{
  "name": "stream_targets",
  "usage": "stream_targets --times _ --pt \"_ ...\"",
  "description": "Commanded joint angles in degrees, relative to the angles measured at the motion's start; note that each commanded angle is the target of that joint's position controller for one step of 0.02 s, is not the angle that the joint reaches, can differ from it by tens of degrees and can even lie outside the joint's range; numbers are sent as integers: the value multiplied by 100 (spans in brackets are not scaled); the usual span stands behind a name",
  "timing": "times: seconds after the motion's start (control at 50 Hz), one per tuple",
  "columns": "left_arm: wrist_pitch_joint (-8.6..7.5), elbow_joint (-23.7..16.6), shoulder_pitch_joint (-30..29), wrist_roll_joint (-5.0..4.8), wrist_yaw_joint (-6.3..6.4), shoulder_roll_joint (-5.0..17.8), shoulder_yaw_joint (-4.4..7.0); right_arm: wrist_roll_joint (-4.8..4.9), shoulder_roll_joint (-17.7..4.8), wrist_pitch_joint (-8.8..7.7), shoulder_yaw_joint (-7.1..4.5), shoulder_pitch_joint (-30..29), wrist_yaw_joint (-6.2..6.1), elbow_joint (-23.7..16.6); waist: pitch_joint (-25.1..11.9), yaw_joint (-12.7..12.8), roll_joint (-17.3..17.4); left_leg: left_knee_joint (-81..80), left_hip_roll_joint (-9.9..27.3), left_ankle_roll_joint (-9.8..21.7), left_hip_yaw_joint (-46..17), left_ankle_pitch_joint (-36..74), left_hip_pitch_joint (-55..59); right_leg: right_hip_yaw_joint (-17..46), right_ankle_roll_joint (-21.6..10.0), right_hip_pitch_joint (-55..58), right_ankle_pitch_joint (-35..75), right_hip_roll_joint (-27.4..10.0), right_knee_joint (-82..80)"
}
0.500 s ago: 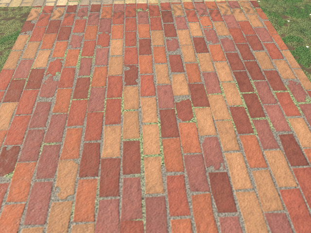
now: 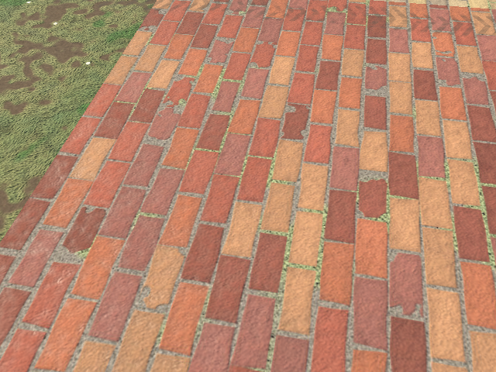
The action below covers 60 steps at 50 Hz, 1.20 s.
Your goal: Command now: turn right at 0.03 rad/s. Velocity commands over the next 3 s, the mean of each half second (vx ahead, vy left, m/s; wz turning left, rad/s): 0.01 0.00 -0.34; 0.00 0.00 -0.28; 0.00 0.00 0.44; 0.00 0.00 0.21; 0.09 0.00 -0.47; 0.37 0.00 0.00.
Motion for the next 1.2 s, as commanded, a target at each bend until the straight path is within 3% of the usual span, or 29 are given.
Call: stream_targets --times 0.02,0.04,0.08,0.2,0.26,0.3,0.34,0.36,0.38,0.4,0.42,0.5,0.56,0.6,0.62,0.64,0.66,0.68,0.72,0.84,0.9,0.96,1.0,1.04,1.06,1.08,1.1,1.14,1.2 --pt "0 -553 -308 -22 -90 142 9 -60 -275 -50 -27 212 25 -163 -882 -139 -1052 -515 695 -238 154 341 177 1714 -1087 1228 1598 -1284 -651" --pt "20 -620 -298 -126 -114 470 104 -87 -342 2 -67 -86 14 -250 -637 -38 -904 -552 597 -195 274 434 290 1632 -911 899 653 -1084 -771" --pt "53 -771 -456 -173 -137 857 209 -87 -412 8 -102 -171 -21 -328 -324 -114 -775 -486 553 -68 534 440 453 1668 -782 445 -31 -979 -915" --pt "162 -1077 -140 -195 -126 797 315 -22 -258 -75 -151 -15 -131 -206 -568 -17 -873 -64 479 4 786 319 141 2185 -1017 690 426 -947 -538" --pt "254 -1318 -294 -223 -127 801 351 -10 -243 -62 -206 92 -155 -174 -496 -98 -685 -237 608 140 729 152 403 2175 -870 77 -178 -724 -441" --pt "275 -1439 -515 -293 -170 725 342 -56 -447 -47 -292 354 -195 -74 -366 -212 75 -925 1213 517 236 311 1031 1339 -432 -890 -713 -203 238" --pt "215 -1307 -353 -280 -246 760 378 -185 -748 -60 -384 159 -289 -184 -310 -184 1335 -1688 2860 1518 -1300 1682 1403 76 96 -1771 -2100 239 2328" --pt "224 -1242 -348 -244 -269 974 460 -225 -702 -127 -352 193 -326 -332 -399 -246 789 -1611 3134 1802 -1506 2371 1421 168 278 -1927 -2412 -16 3570" --pt "275 -1146 -196 -261 -281 961 463 -175 -646 -178 -308 46 -361 -430 -387 -126 209 -1492 3039 1763 -1240 2602 1306 300 377 -1948 -2323 -154 4310" --pt "346 -1100 -32 -262 -289 841 407 -82 -622 -220 -263 -137 -381 -492 -316 -9 8 -1445 2828 1567 -897 2293 1249 421 413 -2010 -2086 -327 4647" --pt "408 -1097 -9 -277 -299 718 342 7 -633 -223 -239 -290 -373 -513 -194 25 70 -1479 2603 1383 -544 2010 1200 382 426 -2069 -1801 -436 4617" --pt "459 -1315 -515 -257 -381 374 106 -27 -819 -56 -229 -188 -322 -401 -137 -225 413 -1348 2062 1060 630 1657 989 -357 433 -1236 -1375 -529 2637" --pt "456 -1206 -135 -307 -449 602 197 58 -1151 31 -342 105 -210 -231 -264 -211 713 -1151 2296 1024 767 1737 1018 -814 289 -322 -1325 -345 1154" --pt "452 -955 539 -255 -418 871 359 133 -988 29 -305 365 -150 24 -317 19 575 -584 2080 568 1175 1363 594 -850 12 892 -241 -45 -229" --pt "428 -985 928 -233 -383 1344 524 41 -723 2 -255 418 -121 41 -427 99 -360 615 1715 66 1717 394 -455 457 -336 1981 957 -788 -471" --pt "390 -1219 897 -119 -313 2020 644 -88 -424 -43 -102 -185 -145 -418 -349 211 -2031 2074 794 -478 1694 -1602 -2278 2972 -1436 2292 1437 -2214 -895" --pt "260 -1322 1017 17 -308 1699 565 43 -605 -59 -152 -585 -173 -456 -842 563 -1483 3196 788 -552 662 -1771 -2246 3439 -1931 2092 1125 -2364 -1043" --pt "178 -1370 695 34 -253 1449 460 128 -655 -58 -150 -583 -138 -418 -697 392 -1208 3641 881 -549 521 -1326 -2413 2992 -1810 1879 720 -2199 -992" --pt "182 -1511 190 -107 -146 1167 370 -38 -670 -42 -161 -486 -176 -327 -524 171 -684 3750 993 -531 411 -499 -2446 2408 -1309 1400 72 -1695 -861" --pt "119 -1319 72 29 -77 303 -50 57 -397 57 -33 170 -220 0 -741 4 -849 3387 1043 -653 594 636 -1439 1303 -1127 709 80 -1285 -931" --pt "130 -1088 205 30 -101 375 -5 69 -199 24 78 -60 -136 -81 -419 210 -1038 1694 1169 -535 718 322 -754 1059 -1018 550 -657 -1257 -1090" --pt "204 -962 310 -14 -144 813 186 141 -513 22 -31 -112 -36 -165 -97 384 -1154 818 1029 -375 1001 -406 -413 1219 -1202 636 -991 -1466 -1064" --pt "261 -927 220 -143 -116 847 215 113 -485 8 -46 57 12 -143 56 247 -936 -159 930 -168 1144 97 -121 1202 -1147 677 -882 -1465 -838" --pt "220 -822 353 -207 -90 790 219 -45 -691 -26 -77 121 40 -243 -7 199 -518 -637 1116 118 640 1752 424 828 -742 446 -473 -1166 -319" --pt "164 -858 450 -130 -100 655 205 -50 -1016 -46 -162 91 33 -345 -130 363 211 -654 1470 351 75 2643 646 220 -420 167 -558 -648 150" --pt "144 -931 109 -42 -83 500 167 58 -1019 -46 -212 200 34 -294 -220 207 1063 -1116 1755 786 -659 2160 554 -569 -11 11 -688 -95 841" --pt "146 -1009 -214 -69 -71 470 180 24 -950 -45 -198 278 30 -358 -202 28 1302 -1392 2002 1078 -1211 1892 720 -530 142 -292 -884 28 1222" --pt "165 -1019 -318 -138 -107 347 180 -21 -839 -60 -184 168 -14 -519 -333 -22 1285 -1349 2097 1198 -1445 2191 1019 -299 212 -568 -1416 46 1461" --pt "152 -1043 -238 -109 -199 311 192 67 -922 -44 -246 38 -83 -702 -519 2 943 -1120 2050 1176 -1500 2584 1194 -43 229 -689 -2037 -73 1571"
